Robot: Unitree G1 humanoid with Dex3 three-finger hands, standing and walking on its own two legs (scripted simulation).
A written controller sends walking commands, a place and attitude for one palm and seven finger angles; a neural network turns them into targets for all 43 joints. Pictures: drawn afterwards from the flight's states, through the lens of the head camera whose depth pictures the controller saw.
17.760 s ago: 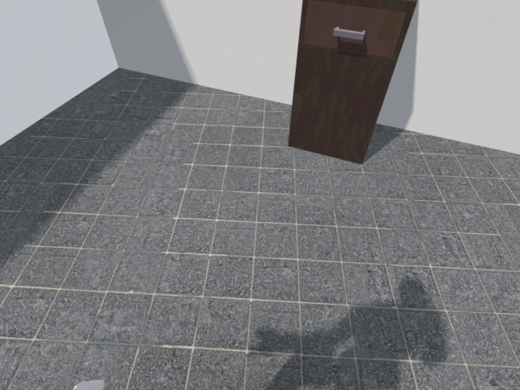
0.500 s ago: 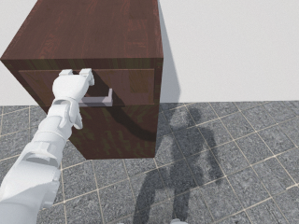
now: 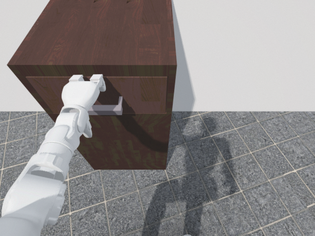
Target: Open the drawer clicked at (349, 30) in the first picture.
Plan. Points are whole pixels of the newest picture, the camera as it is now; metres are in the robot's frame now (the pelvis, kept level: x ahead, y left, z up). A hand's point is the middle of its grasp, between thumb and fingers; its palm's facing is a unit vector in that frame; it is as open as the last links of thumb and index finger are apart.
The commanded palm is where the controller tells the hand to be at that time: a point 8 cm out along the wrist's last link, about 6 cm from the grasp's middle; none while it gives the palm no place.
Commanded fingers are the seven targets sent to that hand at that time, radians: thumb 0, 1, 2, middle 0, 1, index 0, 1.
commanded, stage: re-aim the fingers above the handle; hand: left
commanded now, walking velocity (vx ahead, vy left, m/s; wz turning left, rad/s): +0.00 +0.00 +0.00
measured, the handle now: (102, 104) +0.51 +0.17 -0.02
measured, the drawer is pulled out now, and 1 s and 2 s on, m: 0.00 0.00 0.00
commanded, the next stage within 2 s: lower the fingers behind the handle in 0.18 s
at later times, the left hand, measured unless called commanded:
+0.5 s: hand (92, 109) +0.46 +0.18 +0.02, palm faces -0.06 -0.03 -1.00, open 13.9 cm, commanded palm +0.44 +0.19 +0.08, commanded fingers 0.00 -0.50 0.30 -0.30 -1.20 -0.30 -1.20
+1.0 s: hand (93, 116) +0.46 +0.19 -0.01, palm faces -0.05 -0.04 -1.00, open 13.9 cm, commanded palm +0.44 +0.19 +0.05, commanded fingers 0.00 -0.50 0.30 -0.30 -1.20 -0.30 -1.20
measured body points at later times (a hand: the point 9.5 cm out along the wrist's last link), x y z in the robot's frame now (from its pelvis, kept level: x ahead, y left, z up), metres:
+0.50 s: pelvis +0.00 -0.01 +0.00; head +0.08 -0.02 +0.44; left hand +0.45 +0.18 +0.08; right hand +0.04 -0.28 -0.13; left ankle -0.02 +0.11 -0.71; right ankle -0.01 -0.11 -0.71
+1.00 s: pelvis -0.01 +0.00 -0.02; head +0.08 -0.01 +0.42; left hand +0.45 +0.19 +0.05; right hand +0.01 -0.28 -0.15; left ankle -0.02 +0.11 -0.71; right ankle -0.01 -0.11 -0.71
